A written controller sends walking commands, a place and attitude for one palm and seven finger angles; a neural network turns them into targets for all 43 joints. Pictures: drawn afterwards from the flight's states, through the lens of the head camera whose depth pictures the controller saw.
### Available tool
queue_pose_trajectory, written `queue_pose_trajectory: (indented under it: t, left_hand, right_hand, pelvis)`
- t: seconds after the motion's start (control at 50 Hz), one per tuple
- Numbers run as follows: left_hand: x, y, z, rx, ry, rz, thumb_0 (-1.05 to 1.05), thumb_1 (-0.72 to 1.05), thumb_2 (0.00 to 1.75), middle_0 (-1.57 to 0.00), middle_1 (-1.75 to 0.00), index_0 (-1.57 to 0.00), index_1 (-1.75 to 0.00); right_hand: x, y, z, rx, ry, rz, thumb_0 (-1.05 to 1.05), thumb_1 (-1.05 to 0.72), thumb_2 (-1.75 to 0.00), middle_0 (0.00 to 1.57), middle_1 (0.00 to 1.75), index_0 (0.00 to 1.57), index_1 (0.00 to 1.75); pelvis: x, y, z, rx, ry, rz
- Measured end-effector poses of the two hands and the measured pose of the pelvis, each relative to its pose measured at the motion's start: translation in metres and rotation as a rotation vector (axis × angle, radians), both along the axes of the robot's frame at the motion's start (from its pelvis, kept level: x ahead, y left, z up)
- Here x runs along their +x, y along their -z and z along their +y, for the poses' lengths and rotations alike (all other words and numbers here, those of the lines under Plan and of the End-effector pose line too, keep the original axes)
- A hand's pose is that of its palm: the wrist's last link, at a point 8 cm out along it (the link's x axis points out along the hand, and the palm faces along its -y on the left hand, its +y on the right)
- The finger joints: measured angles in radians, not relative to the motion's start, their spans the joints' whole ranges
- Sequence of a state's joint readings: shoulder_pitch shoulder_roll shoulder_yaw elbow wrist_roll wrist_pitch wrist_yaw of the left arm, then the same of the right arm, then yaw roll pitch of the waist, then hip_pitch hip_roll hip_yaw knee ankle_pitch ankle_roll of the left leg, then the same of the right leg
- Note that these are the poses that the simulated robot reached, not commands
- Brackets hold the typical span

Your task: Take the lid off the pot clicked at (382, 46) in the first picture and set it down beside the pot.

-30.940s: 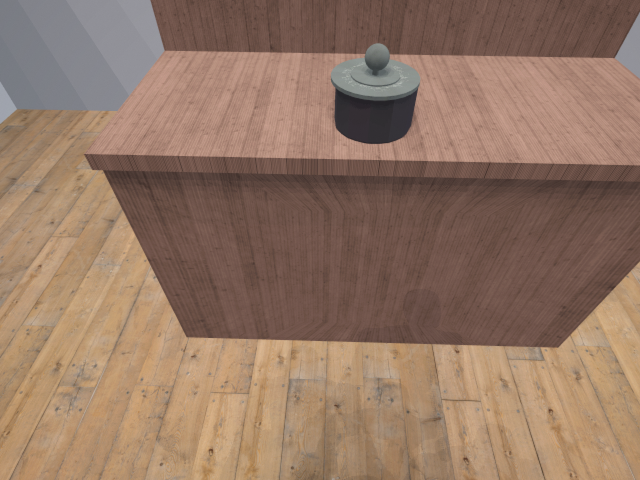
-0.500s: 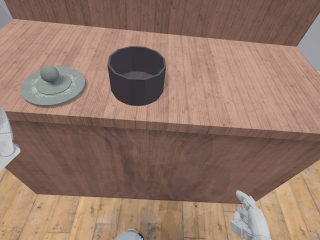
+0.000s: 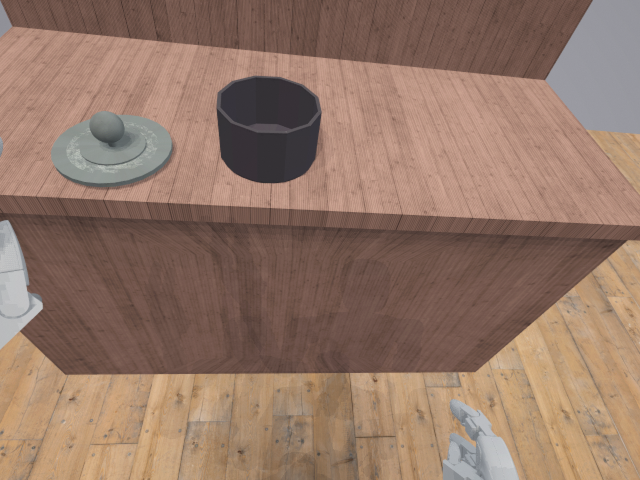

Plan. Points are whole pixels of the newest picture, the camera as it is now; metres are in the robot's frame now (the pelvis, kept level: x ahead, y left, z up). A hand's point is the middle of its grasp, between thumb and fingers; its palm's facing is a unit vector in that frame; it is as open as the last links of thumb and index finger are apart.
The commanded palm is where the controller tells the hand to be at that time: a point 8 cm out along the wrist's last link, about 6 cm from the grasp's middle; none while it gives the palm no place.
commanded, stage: stop stepping back and stand still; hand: left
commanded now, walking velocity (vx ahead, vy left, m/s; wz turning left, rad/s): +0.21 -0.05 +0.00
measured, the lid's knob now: (107, 127) +0.60 +0.36 +0.07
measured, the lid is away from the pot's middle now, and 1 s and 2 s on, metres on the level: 0.25 0.25 0.25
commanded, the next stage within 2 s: let the arm hang, fingers relaxed in 1.36 s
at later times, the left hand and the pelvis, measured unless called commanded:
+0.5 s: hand out of the picture +0.10 +0.24 +0.22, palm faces +0.39 -0.82 -0.41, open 7.5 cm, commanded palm +0.04 +0.29 +0.24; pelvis -0.09 +0.00 -0.01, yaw +1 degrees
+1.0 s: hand out of the picture +0.10 +0.23 -0.11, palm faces +0.10 -0.95 -0.30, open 7.4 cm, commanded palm none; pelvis -0.07 +0.02 -0.02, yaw +5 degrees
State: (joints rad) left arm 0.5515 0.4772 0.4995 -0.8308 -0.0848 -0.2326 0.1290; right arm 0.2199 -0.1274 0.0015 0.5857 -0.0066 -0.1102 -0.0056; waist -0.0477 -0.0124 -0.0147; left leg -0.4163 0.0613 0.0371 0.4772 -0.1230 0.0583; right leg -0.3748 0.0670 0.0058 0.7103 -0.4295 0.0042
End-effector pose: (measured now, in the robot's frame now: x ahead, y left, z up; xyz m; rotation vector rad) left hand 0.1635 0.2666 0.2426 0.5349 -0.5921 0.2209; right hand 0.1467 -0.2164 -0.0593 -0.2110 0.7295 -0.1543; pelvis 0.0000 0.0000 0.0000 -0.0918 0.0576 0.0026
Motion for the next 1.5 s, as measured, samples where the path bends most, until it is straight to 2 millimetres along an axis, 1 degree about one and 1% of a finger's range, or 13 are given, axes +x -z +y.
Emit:
queue_pose_trajectory:
  t: [0.14, 0.28, 0.38, 0.54, 0.62, 0.8, 0.86, 0.92, 1.0, 1.06, 1.16, 1.28, 1.5]
  left_hand:
    - [-0.044, 0.013, -0.005, 0.082, -0.012, 0.053, 0.01, 0.88, 0.9, -0.21, -0.31, -0.21, -0.3]
    - [-0.097, 0.006, 0.013, 0.002, -0.051, -0.151, 0.01, 0.88, 0.9, -0.22, -0.31, -0.22, -0.3]
    - [-0.087, 0.009, 0.038, -0.125, -0.137, -0.153, 0.01, 0.88, 0.9, -0.21, -0.31, -0.21, -0.3]
    - [-0.115, 0.014, 0.005, 0.022, -0.024, 0.023, 0.01, 0.89, 0.9, -0.21, -0.3, -0.21, -0.3]
    - [-0.124, 0.0, 0.017, 0.007, -0.052, -0.073, 0.01, 0.88, 0.9, -0.22, -0.31, -0.22, -0.3]
    - [-0.08, 0.003, 0.043, -0.047, -0.129, -0.053, 0.01, 0.89, 0.9, -0.21, -0.3, -0.21, -0.3]
    - [-0.048, 0.06, 0.043, -0.051, -0.132, 0.221, 0.0, 0.89, 0.9, -0.2, -0.3, -0.2, -0.3]
    - [-0.03, 0.178, 0.045, -0.213, -0.206, 0.701, 0.0, 0.9, 0.9, -0.2, -0.3, -0.2, -0.3]
    - [-0.082, 0.324, 0.011, -0.428, -0.28, 1.291, 0.01, 0.91, 0.9, -0.19, -0.3, -0.19, -0.3]
    - [-0.149, 0.389, -0.028, -0.549, -0.284, 1.623, 0.01, 0.91, 0.9, -0.19, -0.3, -0.19, -0.3]
    - [-0.217, 0.416, -0.014, -0.658, -0.441, 1.809, -0.03, 1.02, 0.9, -0.21, -0.3, -0.21, -0.3]
    - [-0.262, 0.398, -0.005, -0.625, -0.546, 1.968, -0.01, 0.97, 0.9, -0.2, -0.3, -0.2, -0.3]
    - [-0.23, 0.388, -0.022, -0.611, -0.504, 1.918, 0.0, 0.91, 0.9, -0.2, -0.3, -0.2, -0.3]
  right_hand:
    - [-0.04, 0.016, -0.019, -0.013, 0.019, -0.015, 0.01, -0.9, -0.9, 0.21, 0.3, 0.21, 0.3]
    - [-0.082, 0.02, -0.035, -0.106, 0.066, 0.007, 0.01, -0.9, -0.9, 0.21, 0.3, 0.21, 0.3]
    - [-0.103, 0.015, -0.017, -0.043, 0.078, -0.008, 0.01, -0.9, -0.9, 0.2, 0.3, 0.2, 0.3]
    - [-0.112, 0.019, 0.006, 0.01, -0.013, 0.013, 0.01, -0.9, -0.9, 0.21, 0.3, 0.21, 0.3]
    - [-0.109, 0.021, 0.006, -0.028, -0.002, 0.073, 0.01, -0.9, -0.9, 0.21, 0.3, 0.21, 0.3]
    - [-0.077, 0.017, 0.026, 0.026, -0.001, -0.033, 0.01, -0.9, -0.9, 0.2, 0.3, 0.2, 0.3]
    - [-0.068, 0.033, 0.026, 0.064, -0.052, -0.011, 0.01, -0.9, -0.9, 0.2, 0.3, 0.2, 0.3]
    - [-0.068, 0.059, 0.017, 0.079, -0.049, 0.094, 0.01, -0.9, -0.9, 0.21, 0.3, 0.21, 0.3]
    - [-0.089, 0.075, 0.003, 0.058, -0.006, 0.229, 0.01, -0.9, -0.9, 0.21, 0.3, 0.21, 0.3]
    - [-0.114, 0.076, -0.007, 0.014, 0.035, 0.348, 0.01, -0.9, -0.9, 0.2, 0.3, 0.2, 0.3]
    - [-0.163, 0.081, -0.011, -0.05, 0.054, 0.569, 0.0, -0.91, -0.9, 0.2, 0.3, 0.2, 0.3]
    - [-0.199, 0.082, 0.001, -0.008, 0.077, 0.735, 0.0, -0.91, -0.9, 0.2, 0.3, 0.2, 0.3]
    - [-0.195, 0.097, 0.039, 0.112, 0.077, 0.74, 0.02, -0.92, -0.9, 0.2, 0.3, 0.2, 0.3]
  pelvis:
    - [-0.045, 0.018, -0.008, 0.02, -0.018, -0.032]
    - [-0.061, 0.029, 0.009, 0.0, -0.008, -0.054]
    - [-0.083, 0.017, 0.009, 0.026, -0.017, -0.073]
    - [-0.094, 0.014, 0.007, 0.048, -0.02, -0.048]
    - [-0.086, 0.01, 0.016, 0.064, -0.012, -0.042]
    - [-0.08, 0.012, 0.027, 0.094, -0.025, -0.053]
    - [-0.075, 0.014, 0.027, 0.095, -0.046, -0.027]
    - [-0.072, 0.019, 0.025, 0.099, -0.053, -0.013]
    - [-0.068, 0.022, 0.019, 0.093, -0.079, -0.043]
    - [-0.063, 0.021, 0.018, 0.085, -0.088, -0.055]
    - [-0.055, 0.023, 0.018, 0.062, -0.105, -0.031]
    - [-0.044, 0.011, 0.018, 0.075, -0.096, -0.019]
    - [-0.037, 0.005, 0.024, 0.084, -0.085, -0.039]
